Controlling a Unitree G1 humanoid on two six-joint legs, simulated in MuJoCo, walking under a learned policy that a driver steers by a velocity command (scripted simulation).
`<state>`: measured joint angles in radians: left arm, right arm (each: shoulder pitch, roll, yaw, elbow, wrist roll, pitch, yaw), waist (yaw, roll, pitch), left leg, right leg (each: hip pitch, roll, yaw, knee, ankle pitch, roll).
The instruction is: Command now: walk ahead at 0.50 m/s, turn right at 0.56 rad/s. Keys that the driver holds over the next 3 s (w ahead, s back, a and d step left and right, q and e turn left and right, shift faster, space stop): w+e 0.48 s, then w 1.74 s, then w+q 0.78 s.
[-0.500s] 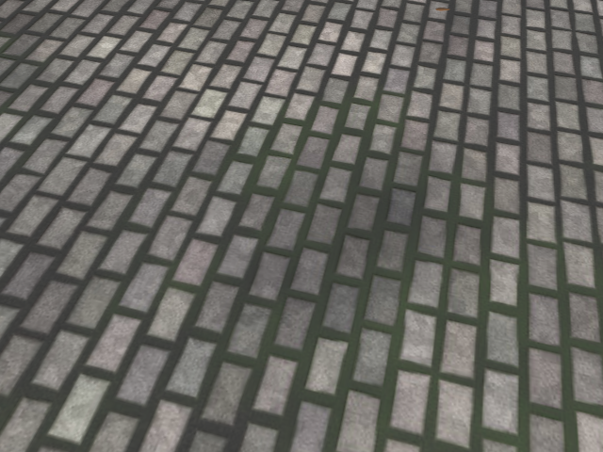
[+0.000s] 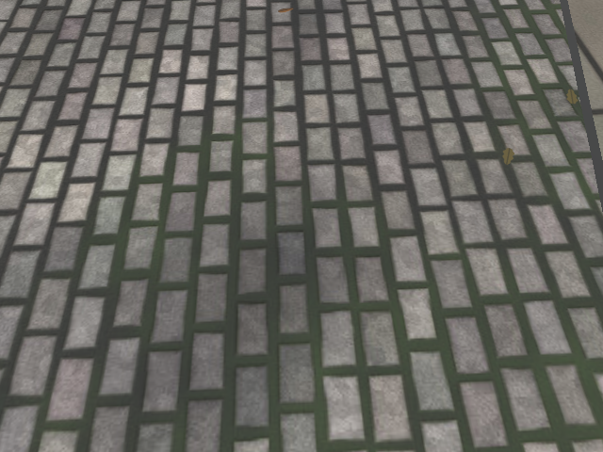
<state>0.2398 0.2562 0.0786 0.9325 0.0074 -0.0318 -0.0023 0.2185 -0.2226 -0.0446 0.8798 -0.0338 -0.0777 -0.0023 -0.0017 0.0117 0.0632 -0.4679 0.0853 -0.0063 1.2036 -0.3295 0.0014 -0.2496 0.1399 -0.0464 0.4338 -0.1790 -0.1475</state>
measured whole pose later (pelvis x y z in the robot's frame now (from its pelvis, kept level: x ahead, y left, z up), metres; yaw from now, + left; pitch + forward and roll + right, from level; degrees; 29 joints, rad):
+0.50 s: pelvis +0.27 +0.04 +0.00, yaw -17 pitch +1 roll +0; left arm 0.35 0.30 0.08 0.86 0.02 -0.03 -0.01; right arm 0.13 -0.25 -0.03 0.75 -0.04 -0.06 -0.01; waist 0.05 -0.04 0.04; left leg -0.34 -0.01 0.06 0.50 -0.17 0.03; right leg -0.33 0.07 0.07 1.14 -0.38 -0.08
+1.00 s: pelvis +0.49 -0.09 +0.00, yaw -23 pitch +1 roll +1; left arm 0.19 0.23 0.03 0.82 0.03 -0.06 -0.01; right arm 0.35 -0.24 -0.04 0.89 -0.02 -0.05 0.02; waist -0.03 0.02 0.03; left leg -0.36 0.05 0.04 1.07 -0.37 0.05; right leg -0.29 0.03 -0.07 0.46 -0.17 -0.08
